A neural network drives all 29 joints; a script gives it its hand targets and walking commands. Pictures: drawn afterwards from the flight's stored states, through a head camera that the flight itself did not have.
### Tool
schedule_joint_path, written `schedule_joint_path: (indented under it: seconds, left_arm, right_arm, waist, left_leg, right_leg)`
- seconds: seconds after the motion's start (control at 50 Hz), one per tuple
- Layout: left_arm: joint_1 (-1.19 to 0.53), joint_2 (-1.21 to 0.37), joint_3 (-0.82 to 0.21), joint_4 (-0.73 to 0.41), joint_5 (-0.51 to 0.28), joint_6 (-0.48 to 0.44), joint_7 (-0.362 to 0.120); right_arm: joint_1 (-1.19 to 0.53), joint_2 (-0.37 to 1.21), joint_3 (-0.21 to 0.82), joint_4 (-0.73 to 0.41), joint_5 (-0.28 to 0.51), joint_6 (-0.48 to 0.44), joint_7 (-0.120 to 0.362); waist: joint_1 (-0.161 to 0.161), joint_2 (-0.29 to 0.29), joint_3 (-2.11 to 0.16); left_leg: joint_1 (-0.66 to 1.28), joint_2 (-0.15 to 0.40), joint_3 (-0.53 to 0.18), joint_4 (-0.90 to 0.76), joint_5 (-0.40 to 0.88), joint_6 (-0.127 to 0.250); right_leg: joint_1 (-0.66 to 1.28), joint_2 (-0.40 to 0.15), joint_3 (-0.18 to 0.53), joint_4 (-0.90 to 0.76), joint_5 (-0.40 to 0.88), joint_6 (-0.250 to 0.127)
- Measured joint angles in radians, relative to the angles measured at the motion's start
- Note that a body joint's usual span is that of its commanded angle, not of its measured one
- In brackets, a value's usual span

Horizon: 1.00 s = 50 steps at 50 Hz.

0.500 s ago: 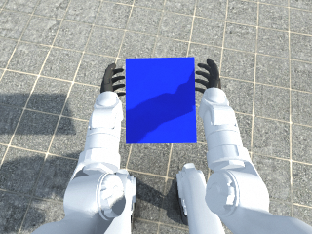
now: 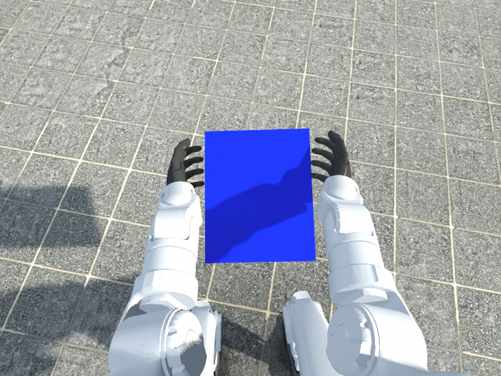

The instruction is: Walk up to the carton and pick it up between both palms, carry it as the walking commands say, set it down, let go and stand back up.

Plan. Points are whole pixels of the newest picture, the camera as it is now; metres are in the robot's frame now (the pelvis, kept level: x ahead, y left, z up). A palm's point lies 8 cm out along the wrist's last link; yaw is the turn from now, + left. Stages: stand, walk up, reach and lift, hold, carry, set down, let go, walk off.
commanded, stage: reach and lift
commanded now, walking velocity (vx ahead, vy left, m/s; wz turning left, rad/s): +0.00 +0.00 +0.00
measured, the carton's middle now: (258, 198) +0.43 -0.03 -0.13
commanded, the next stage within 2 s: none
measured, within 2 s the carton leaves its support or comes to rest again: neither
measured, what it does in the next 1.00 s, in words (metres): rises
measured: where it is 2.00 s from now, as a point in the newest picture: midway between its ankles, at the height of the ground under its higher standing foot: (254, 368)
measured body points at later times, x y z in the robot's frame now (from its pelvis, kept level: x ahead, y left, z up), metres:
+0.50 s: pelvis +0.02 +0.00 +0.07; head +0.16 +0.00 +0.49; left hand +0.42 +0.11 +0.03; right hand +0.41 -0.15 +0.04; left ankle +0.07 +0.13 -0.59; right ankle +0.09 -0.14 -0.59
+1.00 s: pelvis +0.03 +0.00 +0.12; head +0.12 +0.00 +0.56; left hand +0.40 +0.11 +0.10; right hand +0.39 -0.15 +0.11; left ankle +0.07 +0.13 -0.59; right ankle +0.09 -0.14 -0.59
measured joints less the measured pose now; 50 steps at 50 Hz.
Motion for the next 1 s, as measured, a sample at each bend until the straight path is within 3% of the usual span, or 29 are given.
schedule_joint_path:
  seconds: [0.44, 1.0]
  left_arm:
    - [0.135, -0.033, -0.003, -0.055, 0.014, -0.013, -0.040]
    - [0.290, -0.074, -0.045, -0.134, 0.027, 0.030, -0.065]
  right_arm:
    - [0.139, 0.039, 0.007, -0.072, -0.020, -0.001, 0.082]
    - [0.277, 0.059, 0.053, -0.143, -0.038, 0.043, 0.107]
  waist:
    - [-0.001, 0.001, 0.061]
    - [-0.004, -0.012, 0.171]
  left_leg:
    - [0.317, 0.005, -0.005, -0.243, 0.061, 0.007]
    - [0.791, 0.014, -0.007, -0.613, 0.180, 0.011]
  right_leg:
    - [0.321, -0.009, -0.005, -0.245, 0.059, -0.006]
    - [0.792, -0.022, -0.007, -0.606, 0.172, -0.012]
